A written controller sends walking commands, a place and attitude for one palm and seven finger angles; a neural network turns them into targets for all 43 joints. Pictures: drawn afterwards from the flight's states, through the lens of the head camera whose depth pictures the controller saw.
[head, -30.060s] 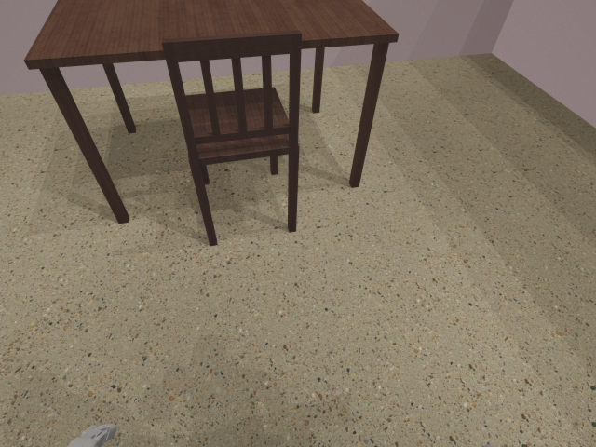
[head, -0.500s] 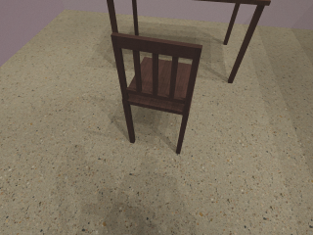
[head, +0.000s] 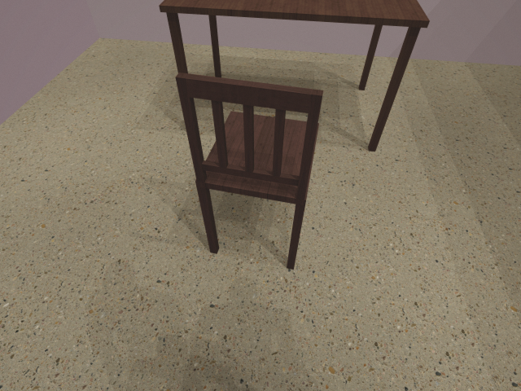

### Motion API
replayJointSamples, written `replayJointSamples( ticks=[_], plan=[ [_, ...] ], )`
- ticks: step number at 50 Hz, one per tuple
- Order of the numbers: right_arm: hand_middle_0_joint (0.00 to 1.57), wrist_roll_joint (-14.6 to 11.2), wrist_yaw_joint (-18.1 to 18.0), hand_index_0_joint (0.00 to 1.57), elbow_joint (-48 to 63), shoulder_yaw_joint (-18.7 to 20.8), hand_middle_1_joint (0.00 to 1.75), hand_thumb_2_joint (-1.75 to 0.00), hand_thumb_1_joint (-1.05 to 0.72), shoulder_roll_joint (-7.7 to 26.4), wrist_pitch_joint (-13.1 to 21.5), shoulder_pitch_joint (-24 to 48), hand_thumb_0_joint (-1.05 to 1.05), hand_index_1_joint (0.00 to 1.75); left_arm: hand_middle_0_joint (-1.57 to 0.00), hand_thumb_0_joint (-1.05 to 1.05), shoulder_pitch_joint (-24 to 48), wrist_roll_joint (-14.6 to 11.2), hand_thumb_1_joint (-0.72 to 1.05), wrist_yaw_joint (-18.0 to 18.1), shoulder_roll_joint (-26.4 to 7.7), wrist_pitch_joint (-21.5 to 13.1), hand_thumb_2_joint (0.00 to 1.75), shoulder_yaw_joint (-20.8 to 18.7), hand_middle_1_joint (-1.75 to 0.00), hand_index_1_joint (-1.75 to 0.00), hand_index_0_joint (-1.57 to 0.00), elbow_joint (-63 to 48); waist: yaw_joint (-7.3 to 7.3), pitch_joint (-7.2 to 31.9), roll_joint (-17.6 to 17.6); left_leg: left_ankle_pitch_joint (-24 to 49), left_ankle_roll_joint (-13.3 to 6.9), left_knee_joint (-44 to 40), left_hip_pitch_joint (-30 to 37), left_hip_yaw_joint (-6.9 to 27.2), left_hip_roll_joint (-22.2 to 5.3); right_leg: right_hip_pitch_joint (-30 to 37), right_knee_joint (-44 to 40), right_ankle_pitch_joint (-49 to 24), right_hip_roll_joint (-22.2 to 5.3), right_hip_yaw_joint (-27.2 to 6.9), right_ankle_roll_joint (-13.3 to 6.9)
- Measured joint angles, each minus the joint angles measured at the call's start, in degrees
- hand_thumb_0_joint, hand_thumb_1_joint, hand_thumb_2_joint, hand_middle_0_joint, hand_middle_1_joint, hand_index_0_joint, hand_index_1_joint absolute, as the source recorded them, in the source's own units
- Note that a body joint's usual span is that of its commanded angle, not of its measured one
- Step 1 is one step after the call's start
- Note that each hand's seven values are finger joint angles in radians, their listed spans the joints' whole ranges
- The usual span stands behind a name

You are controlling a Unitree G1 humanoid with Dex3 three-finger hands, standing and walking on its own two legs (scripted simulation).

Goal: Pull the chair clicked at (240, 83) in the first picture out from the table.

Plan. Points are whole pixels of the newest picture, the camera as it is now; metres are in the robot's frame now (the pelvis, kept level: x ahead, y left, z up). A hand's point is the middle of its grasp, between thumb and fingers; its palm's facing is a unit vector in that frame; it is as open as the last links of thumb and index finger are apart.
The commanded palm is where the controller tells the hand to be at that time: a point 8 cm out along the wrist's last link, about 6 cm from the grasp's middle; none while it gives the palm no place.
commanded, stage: let the arm hang, fingers relaxed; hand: left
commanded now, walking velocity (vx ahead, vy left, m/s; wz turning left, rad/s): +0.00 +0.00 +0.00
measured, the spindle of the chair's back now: (249, 139) +0.78 +0.07 -0.10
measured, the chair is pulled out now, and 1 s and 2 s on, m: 0.62 0.62 0.62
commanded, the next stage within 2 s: look to check the result in 0.10 s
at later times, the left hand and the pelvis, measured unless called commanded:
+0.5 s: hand out of the picture -0.01 +0.16 -0.17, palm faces +0.04 -0.98 -0.19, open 7.4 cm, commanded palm none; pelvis +0.02 +0.00 +0.00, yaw +0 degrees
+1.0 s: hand out of the picture +0.01 +0.16 -0.17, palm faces +0.03 -0.98 -0.19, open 7.4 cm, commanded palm none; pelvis +0.02 +0.00 +0.00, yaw -1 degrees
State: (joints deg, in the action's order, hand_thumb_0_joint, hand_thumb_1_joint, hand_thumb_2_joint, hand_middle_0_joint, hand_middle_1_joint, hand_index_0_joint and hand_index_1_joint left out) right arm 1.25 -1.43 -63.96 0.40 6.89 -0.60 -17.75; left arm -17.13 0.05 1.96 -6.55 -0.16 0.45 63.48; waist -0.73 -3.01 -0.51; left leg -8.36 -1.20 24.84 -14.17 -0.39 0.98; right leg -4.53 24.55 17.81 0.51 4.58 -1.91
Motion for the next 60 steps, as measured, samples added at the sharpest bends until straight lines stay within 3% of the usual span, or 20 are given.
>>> replayJointSamples(
  ticks=[60],
  plan=[
    [0.19,-0.26,-0.52,0.20,-0.77,-0.02,0.30,-0.90,-0.92,0.63,0.24,1.93,0.01,0.30,-0.20,0.00,-0.49,-0.28,0.91,0.41,-1.20,-0.12,0.90,-0.45,-0.30,-0.30,-0.19,0.02,0.32,-1.31,0.31,-2.42,0.36,0.24,1.95,-0.72,-0.39,2.74,-2.14,0.84,0.34,-0.87,-0.11]
  ],
)
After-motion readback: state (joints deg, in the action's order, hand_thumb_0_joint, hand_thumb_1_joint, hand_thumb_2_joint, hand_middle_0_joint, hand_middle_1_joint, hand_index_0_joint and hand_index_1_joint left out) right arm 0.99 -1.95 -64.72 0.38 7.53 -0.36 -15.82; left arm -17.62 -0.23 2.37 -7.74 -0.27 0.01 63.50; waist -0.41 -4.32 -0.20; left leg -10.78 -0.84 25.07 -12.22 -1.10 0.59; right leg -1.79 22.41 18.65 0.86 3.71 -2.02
